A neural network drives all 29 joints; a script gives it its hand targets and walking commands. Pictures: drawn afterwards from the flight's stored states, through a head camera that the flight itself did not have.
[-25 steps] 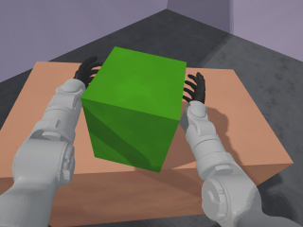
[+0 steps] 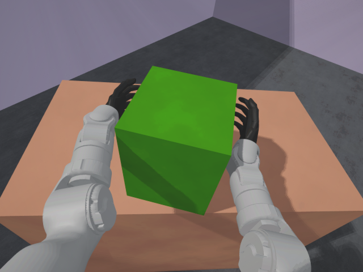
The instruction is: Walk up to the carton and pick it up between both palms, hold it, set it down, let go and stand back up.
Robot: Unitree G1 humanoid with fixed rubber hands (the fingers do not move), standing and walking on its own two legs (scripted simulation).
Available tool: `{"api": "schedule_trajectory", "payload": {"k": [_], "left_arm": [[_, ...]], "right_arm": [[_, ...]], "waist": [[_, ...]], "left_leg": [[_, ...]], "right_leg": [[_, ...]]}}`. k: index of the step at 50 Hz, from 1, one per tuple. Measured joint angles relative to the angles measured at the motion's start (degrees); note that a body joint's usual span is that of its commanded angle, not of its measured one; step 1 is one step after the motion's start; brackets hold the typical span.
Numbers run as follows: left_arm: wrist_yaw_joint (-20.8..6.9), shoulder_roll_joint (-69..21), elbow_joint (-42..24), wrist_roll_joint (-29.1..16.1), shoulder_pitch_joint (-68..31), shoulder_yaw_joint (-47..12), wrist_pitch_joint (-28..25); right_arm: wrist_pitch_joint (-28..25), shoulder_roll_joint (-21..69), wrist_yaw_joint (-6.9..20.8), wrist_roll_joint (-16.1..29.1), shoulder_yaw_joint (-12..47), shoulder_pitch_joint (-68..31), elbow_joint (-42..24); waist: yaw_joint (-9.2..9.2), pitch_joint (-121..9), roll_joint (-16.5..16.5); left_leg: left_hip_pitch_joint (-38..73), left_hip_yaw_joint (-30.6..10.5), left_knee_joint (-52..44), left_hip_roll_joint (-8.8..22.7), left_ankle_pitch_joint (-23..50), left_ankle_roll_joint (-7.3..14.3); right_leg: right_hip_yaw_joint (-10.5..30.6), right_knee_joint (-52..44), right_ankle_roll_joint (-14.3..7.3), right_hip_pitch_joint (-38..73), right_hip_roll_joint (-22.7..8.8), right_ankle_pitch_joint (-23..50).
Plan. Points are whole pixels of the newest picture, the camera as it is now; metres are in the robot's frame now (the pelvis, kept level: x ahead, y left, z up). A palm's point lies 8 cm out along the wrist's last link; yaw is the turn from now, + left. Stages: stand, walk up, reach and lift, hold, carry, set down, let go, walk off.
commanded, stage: reach and lift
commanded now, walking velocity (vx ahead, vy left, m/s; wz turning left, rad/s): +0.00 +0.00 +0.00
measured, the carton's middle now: (178, 143) +0.40 -0.04 +0.07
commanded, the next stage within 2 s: none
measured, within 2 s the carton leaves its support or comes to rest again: leaves its support in 1.00 s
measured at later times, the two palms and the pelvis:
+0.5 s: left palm (115, 109) +0.46 +0.10 +0.13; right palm (246, 136) +0.36 -0.18 +0.12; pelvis -0.01 +0.00 +0.00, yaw +0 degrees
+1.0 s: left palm (119, 101) +0.45 +0.09 +0.16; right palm (250, 136) +0.36 -0.19 +0.12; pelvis -0.01 -0.01 +0.00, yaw +0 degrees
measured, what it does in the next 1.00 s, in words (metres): stands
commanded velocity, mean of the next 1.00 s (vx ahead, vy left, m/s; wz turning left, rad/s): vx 0.00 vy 0.00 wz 0.00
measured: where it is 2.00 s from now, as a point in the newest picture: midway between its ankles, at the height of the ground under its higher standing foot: outside the picture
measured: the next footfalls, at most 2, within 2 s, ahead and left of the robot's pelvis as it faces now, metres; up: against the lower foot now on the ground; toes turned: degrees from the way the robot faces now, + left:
none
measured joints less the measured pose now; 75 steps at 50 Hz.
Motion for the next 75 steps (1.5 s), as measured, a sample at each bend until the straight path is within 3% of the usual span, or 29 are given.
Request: {"api": "schedule_trajectory", "payload": {"k": [12,36,46,51,57,65,75], "left_arm": [[-0.2,-1.4,-4.7,1.0,0.5,-0.3,2.7],[0.7,0.2,-3.2,0.0,-0.9,-1.9,2.0],[2.8,0.0,-1.3,-0.1,-1.0,-4.6,-4.2],[4.7,-0.5,1.2,0.8,-2.2,-5.6,-7.9],[5.8,-0.7,4.2,1.3,-3.7,-4.7,-10.8],[5.4,-1.0,1.9,0.1,-3.9,-3.7,-9.8],[4.6,-3.8,-9.9,-3.1,1.4,-5.2,-2.9]], "right_arm": [[-2.4,-1.7,-0.4,2.7,2.5,0.4,0.4],[-4.7,-1.7,-0.9,3.1,1.8,-1.6,3.2],[-10.8,-2.6,-0.9,1.5,0.0,-1.9,8.6],[-15.5,-4.4,-1.2,1.7,0.3,-2.3,13.2],[-17.4,-5.6,-1.6,2.1,0.9,-3.3,15.2],[-14.8,-6.0,-1.8,3.2,3.2,-3.1,11.2],[-9.3,-7.0,-2.2,8.5,10.1,2.4,1.5]], "waist": [[0.49,1.9,-0.5],[0.68,0.5,-0.7],[1.12,-3.5,0.0],[2.23,-5.1,0.9],[3.53,-5.2,2.0],[4.8,-3.2,2.8],[4.77,-2.0,2.5]], "left_leg": [[1.2,0.7,-0.6,-0.1,0.2,0.3],[-2.5,0.8,-0.5,0.4,1.4,-0.3],[-6.2,0.5,-0.2,0.9,1.9,-0.9],[-7.2,0.6,-0.5,1.3,2.3,-1.3],[-6.8,0.7,-2.6,1.1,3.9,-1.4],[-5.7,0.9,-5.0,0.7,5.7,-1.4],[-4.0,0.9,-4.3,0.7,4.3,-1.3]], "right_leg": [[-0.6,-1.2,0.1,1.4,-0.3,0.8],[-2.2,-1.6,-0.8,-1.9,-0.1,2.0],[-3.0,-2.3,-1.6,-5.0,0.3,2.9],[-3.2,-3.1,-2.0,-5.7,0.7,3.6],[-3.3,-4.0,-2.3,-6.0,0.5,4.5],[-3.3,-4.7,-2.4,-5.7,0.2,5.2],[-3.5,-4.7,-2.0,-3.5,0.2,4.2]]}}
